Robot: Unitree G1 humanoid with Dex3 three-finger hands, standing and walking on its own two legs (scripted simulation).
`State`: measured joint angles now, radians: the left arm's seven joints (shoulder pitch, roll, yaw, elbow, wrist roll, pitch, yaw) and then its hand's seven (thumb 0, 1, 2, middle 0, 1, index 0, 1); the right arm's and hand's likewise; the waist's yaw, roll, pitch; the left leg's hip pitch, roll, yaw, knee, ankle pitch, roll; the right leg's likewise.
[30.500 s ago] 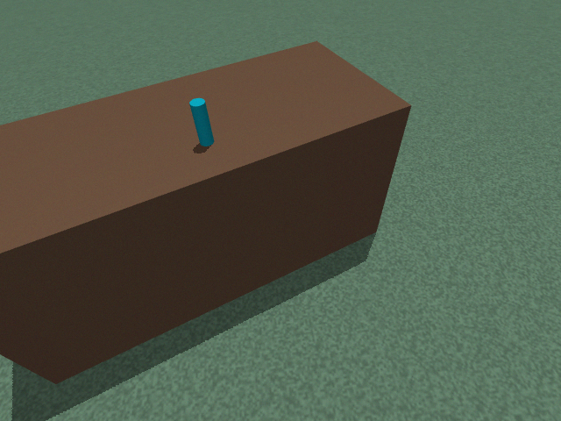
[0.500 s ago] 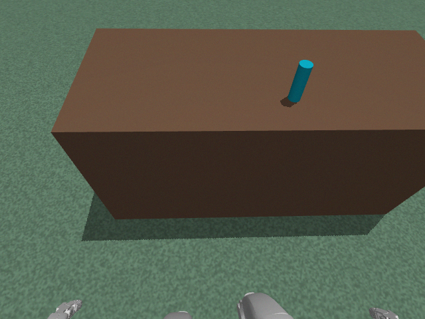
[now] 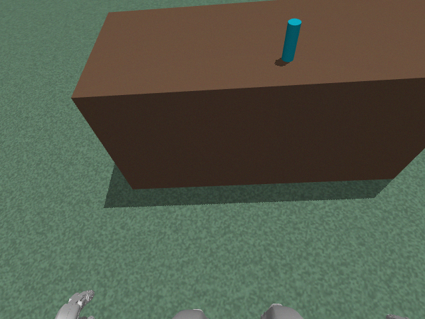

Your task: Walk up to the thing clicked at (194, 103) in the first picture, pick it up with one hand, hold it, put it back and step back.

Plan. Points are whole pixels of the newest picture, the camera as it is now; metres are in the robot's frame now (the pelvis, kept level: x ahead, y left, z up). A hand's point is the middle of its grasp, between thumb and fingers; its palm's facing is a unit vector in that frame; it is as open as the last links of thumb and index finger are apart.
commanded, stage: step back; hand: right
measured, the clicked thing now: (290, 41) +0.92 -0.20 -0.04
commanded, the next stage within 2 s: stand in 1.54 s
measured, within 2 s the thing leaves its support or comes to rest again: neither
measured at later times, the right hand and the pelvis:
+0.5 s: hand out of the picture -0.07 -0.31 -0.15, palm faces -0.01 +0.93 -0.37, open 7.4 cm; pelvis -0.17 -0.04 +0.01, yaw -2 degrees
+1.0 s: hand out of the picture -0.12 -0.29 -0.15, palm faces -0.05 +0.93 -0.36, open 7.4 cm; pelvis -0.19 -0.03 +0.00, yaw +2 degrees
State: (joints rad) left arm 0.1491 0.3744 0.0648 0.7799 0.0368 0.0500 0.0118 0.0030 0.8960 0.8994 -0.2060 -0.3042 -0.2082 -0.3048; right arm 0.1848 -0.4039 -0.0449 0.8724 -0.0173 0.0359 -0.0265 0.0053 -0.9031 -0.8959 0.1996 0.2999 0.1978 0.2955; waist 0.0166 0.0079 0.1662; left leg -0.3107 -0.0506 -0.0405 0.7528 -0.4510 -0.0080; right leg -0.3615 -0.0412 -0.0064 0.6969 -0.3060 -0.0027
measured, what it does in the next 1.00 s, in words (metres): walks backwards: left foot, then right foot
